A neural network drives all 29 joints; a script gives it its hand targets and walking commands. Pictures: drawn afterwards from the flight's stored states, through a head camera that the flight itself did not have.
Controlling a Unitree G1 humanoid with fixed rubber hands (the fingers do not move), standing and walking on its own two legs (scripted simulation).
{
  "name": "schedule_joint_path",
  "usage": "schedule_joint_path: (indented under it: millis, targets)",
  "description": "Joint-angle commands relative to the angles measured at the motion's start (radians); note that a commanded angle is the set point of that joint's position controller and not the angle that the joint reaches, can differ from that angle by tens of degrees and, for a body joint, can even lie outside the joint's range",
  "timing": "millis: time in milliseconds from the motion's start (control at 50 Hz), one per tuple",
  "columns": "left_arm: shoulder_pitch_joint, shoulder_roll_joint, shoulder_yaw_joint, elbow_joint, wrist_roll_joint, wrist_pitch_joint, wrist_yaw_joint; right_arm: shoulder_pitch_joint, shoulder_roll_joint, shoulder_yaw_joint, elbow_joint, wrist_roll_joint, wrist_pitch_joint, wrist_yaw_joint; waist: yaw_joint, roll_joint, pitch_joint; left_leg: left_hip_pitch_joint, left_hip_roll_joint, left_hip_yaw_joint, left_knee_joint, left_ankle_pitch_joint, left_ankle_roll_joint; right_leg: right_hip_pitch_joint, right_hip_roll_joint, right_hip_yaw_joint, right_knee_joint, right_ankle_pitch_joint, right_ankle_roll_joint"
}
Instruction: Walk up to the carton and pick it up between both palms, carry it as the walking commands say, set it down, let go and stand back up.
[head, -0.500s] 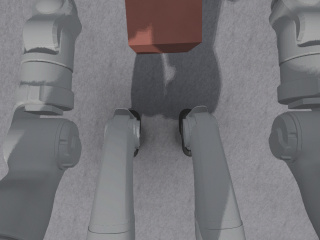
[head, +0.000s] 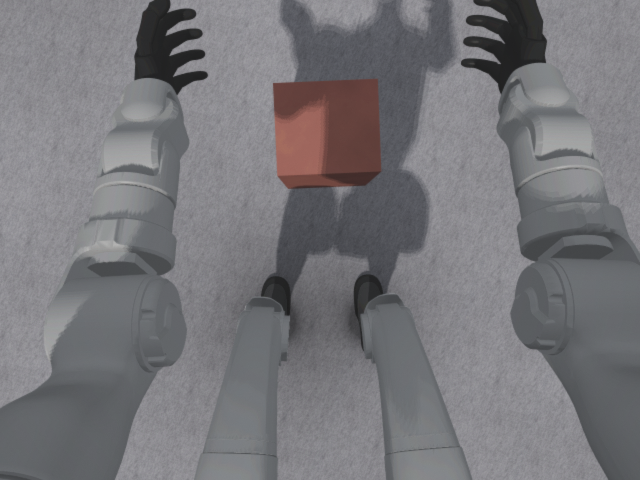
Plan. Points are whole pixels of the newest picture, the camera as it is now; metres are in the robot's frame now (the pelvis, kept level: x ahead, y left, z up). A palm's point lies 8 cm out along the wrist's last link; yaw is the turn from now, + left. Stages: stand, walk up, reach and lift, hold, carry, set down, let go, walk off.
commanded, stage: let go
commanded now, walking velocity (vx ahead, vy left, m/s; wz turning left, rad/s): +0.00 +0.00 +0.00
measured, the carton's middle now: (326, 142) +0.55 -0.01 -0.54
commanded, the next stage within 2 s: stand in 1.28 s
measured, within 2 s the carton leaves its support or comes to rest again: neither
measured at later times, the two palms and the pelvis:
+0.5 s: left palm (79, 175) +0.41 +0.22 -0.03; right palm (583, 163) +0.41 -0.22 -0.03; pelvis +0.09 +0.01 +0.07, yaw -1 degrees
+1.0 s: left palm (5, 387) +0.26 +0.23 +0.04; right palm out of the picture +0.25 -0.23 +0.04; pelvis +0.10 +0.01 +0.11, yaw -1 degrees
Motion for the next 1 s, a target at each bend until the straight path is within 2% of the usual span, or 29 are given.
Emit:
schedule_joint_path:
  millis: [0,20,40,60,120,160,180,200,260,300,320,340,380,440,500,520,580,620,700,740,760,800,820,840,860,880,900,920,980]
  targets:
    - [-0.134,0.043,0.046,-0.013,0.121,-0.056,-0.020,-0.169,-0.013,-0.041,-0.033,-0.098,-0.059,0.020,-0.004,-0.050,-1.060,0.406,-0.027,0.098,-0.138,0.087,-0.006,0.409,0.015,-0.087,-0.155,0.107,0.035]
    - [-0.082,0.025,0.055,-0.005,0.126,-0.056,-0.033,-0.108,-0.048,-0.087,-0.029,-0.142,-0.061,0.022,-0.039,-0.034,-1.033,0.416,-0.015,0.105,-0.164,0.097,-0.013,0.446,0.014,-0.075,-0.182,0.136,0.026]
    - [-0.059,0.030,0.061,0.010,0.148,-0.046,-0.040,-0.104,-0.045,-0.093,-0.005,-0.168,-0.050,0.021,-0.013,-0.025,-0.932,0.391,-0.017,0.112,-0.194,0.063,-0.020,0.433,0.009,-0.070,-0.203,0.083,0.026]
    - [0.087,0.003,0.052,-0.072,0.157,-0.062,-0.047,0.070,0.001,-0.090,-0.065,-0.195,-0.057,0.025,-0.032,-0.016,-1.051,0.475,-0.025,0.116,-0.217,0.149,-0.025,0.571,0.014,-0.069,-0.230,0.193,0.023]
    - [0.245,0.041,0.031,-0.265,0.162,-0.084,-0.042,0.239,-0.033,-0.065,-0.298,-0.204,-0.082,0.024,0.017,0.011,-1.344,0.706,-0.033,0.125,-0.234,0.291,-0.028,0.750,0.036,-0.069,-0.252,0.318,0.021]
    - [0.192,0.095,0.020,-0.400,0.148,-0.106,-0.038,0.214,-0.036,-0.051,-0.398,-0.189,-0.095,0.023,0.020,-0.073,-1.301,0.694,-0.032,0.103,-0.247,0.348,-0.010,0.739,0.045,-0.066,-0.259,0.377,0.027]
    - [0.186,0.087,-0.001,-0.358,0.138,-0.112,-0.047,0.209,-0.003,-0.044,-0.338,-0.156,-0.102,0.025,0.043,-0.025,-1.180,0.666,-0.028,0.100,-0.256,0.350,-0.003,0.697,0.029,-0.041,-0.289,0.380,0.018]
    - [0.247,0.063,-0.042,-0.426,0.102,-0.121,-0.056,0.244,-0.007,-0.007,-0.453,-0.127,-0.104,0.030,-0.003,-0.055,-1.284,0.741,-0.012,0.087,-0.263,0.407,0.010,0.759,0.035,-0.051,-0.292,0.458,0.022]
    - [0.408,0.030,-0.088,-0.429,0.048,-0.124,-0.070,0.393,-0.032,0.026,-0.485,-0.116,-0.116,0.032,-0.040,-0.053,-1.226,0.744,-0.024,0.082,-0.277,0.453,0.008,0.833,0.010,-0.039,-0.302,0.548,0.014]
    - [0.541,0.039,-0.111,-0.470,0.023,-0.149,-0.093,0.497,-0.008,0.065,-0.550,-0.073,-0.130,0.045,-0.009,-0.052,-1.270,0.796,-0.016,0.061,-0.293,0.494,0.017,0.857,0.020,-0.037,-0.315,0.547,0.018]
    - [0.592,0.027,-0.131,-0.396,0.000,-0.149,-0.104,0.530,0.016,0.090,-0.491,-0.025,-0.139,0.052,0.021,-0.024,-1.188,0.805,-0.014,0.061,-0.309,0.544,0.020,0.797,0.013,-0.040,-0.327,0.542,0.018]
    - [0.721,0.014,-0.094,-0.379,0.034,-0.160,-0.106,0.659,0.005,0.075,-0.510,-0.064,-0.149,0.047,0.006,-0.064,-1.180,0.819,-0.016,0.058,-0.313,0.567,0.022,0.856,0.006,-0.030,-0.344,0.594,0.025]
    - [0.785,0.002,-0.111,-0.340,0.054,-0.181,-0.115,0.821,0.052,0.078,-0.338,-0.052,-0.158,0.063,0.014,0.000,-0.982,0.752,-0.018,0.073,-0.360,0.559,0.001,0.793,-0.005,-0.030,-0.383,0.574,0.021]
    - [0.928,0.011,-0.136,-0.369,0.040,-0.210,-0.120,0.949,0.058,0.111,-0.377,-0.032,-0.196,0.074,0.024,0.000,-0.951,0.924,0.006,0.052,-0.396,0.601,0.000,0.805,0.002,-0.046,-0.423,0.493,0.022]
    - [1.026,-0.005,-0.134,-0.357,0.030,-0.238,-0.130,1.057,0.029,0.074,-0.398,-0.063,-0.233,0.067,-0.029,-0.051,-0.860,0.922,0.011,0.051,-0.429,0.605,0.001,0.864,-0.002,-0.023,-0.466,0.569,0.014]
    - [1.027,0.032,-0.129,-0.383,0.032,-0.248,-0.123,1.034,0.019,0.084,-0.464,-0.061,-0.238,0.064,-0.010,-0.082,-0.854,0.926,0.008,0.049,-0.435,0.617,0.003,0.909,0.005,-0.035,-0.451,0.610,0.023]
    - [1.150,0.038,-0.146,-0.430,0.026,-0.263,-0.131,1.176,0.026,0.090,-0.486,-0.059,-0.259,0.060,0.019,-0.006,-0.829,1.091,0.009,0.026,-0.466,0.733,0.013,0.933,0.010,-0.025,-0.509,0.588,0.013]
    - [1.175,0.018,-0.187,-0.499,0.012,-0.273,-0.130,1.246,0.018,0.094,-0.478,-0.035,-0.260,0.071,-0.002,0.092,-0.771,1.228,0.019,0.019,-0.486,0.825,-0.002,0.861,0.011,-0.042,-0.556,0.520,0.002]
    - [1.318,0.030,-0.216,-0.560,-0.019,-0.271,-0.136,1.363,0.002,0.117,-0.557,-0.022,-0.272,0.088,0.006,0.077,-0.663,1.300,0.022,0.011,-0.582,0.713,-0.013,0.985,0.011,-0.037,-0.632,0.448,-0.008]
    - [1.386,0.041,-0.228,-0.482,-0.046,-0.254,-0.150,1.389,0.003,0.135,-0.555,-0.020,-0.264,0.093,-0.016,-0.047,-0.534,1.247,0.016,0.032,-0.636,0.586,0.010,1.046,0.005,-0.041,-0.665,0.426,-0.001]
    - [1.418,0.048,-0.237,-0.546,-0.047,-0.263,-0.157,1.441,-0.009,0.148,-0.591,-0.024,-0.261,0.093,-0.020,-0.044,-0.546,1.268,0.014,0.042,-0.658,0.504,0.011,1.134,0.005,-0.042,-0.670,0.393,-0.005]
    - [1.340,0.074,-0.244,-0.548,-0.034,-0.244,-0.158,1.335,0.014,0.192,-0.598,-0.004,-0.238,0.104,0.021,-0.034,-0.396,1.178,0.017,0.048,-0.707,0.310,0.022,1.139,0.001,-0.060,-0.690,0.252,-0.001]
    - [1.362,0.085,-0.246,-0.520,-0.035,-0.219,-0.165,1.365,0.014,0.185,-0.566,-0.011,-0.216,0.105,-0.008,-0.049,-0.317,1.132,0.023,0.064,-0.722,0.174,0.020,1.154,-0.017,-0.054,-0.706,0.161,-0.004]
    - [1.334,0.096,-0.243,-0.536,-0.027,-0.204,-0.163,1.314,0.030,0.196,-0.581,-0.008,-0.198,0.113,0.011,-0.048,-0.274,1.136,0.015,0.070,-0.726,0.091,0.018,1.145,-0.012,-0.075,-0.708,0.089,0.000]
    - [1.365,0.068,-0.257,-0.500,-0.038,-0.178,-0.175,1.379,0.012,0.187,-0.558,-0.017,-0.170,0.110,-0.038,-0.082,-0.215,1.134,0.021,0.075,-0.743,0.000,0.034,1.184,-0.024,-0.052,-0.734,0.012,-0.003]
    - [1.323,0.068,-0.264,-0.515,-0.032,-0.161,-0.179,1.360,0.006,0.176,-0.585,-0.026,-0.157,0.114,-0.043,-0.075,-0.171,1.178,0.028,0.078,-0.746,-0.025,0.040,1.116,-0.029,-0.047,-0.737,-0.022,-0.007]
    - [1.310,0.093,-0.242,-0.517,-0.018,-0.150,-0.183,1.317,0.013,0.190,-0.583,-0.018,-0.150,0.113,0.000,-0.089,-0.145,1.191,0.011,0.101,-0.726,-0.073,0.033,1.135,-0.035,-0.063,-0.762,-0.115,-0.010]
    - [1.268,0.091,-0.237,-0.592,0.003,-0.156,-0.182,1.307,0.003,0.175,-0.638,-0.022,-0.143,0.118,0.000,-0.009,-0.163,1.187,0.031,0.092,-0.749,-0.100,0.033,1.158,-0.016,-0.075,-0.721,-0.076,-0.002]
    - [1.312,0.100,-0.219,-0.588,0.009,-0.148,-0.183,1.325,0.007,0.158,-0.658,-0.035,-0.132,0.111,0.017,-0.073,-0.208,1.241,-0.001,0.113,-0.712,0.000,0.014,1.220,-0.019,-0.064,-0.758,-0.043,-0.007]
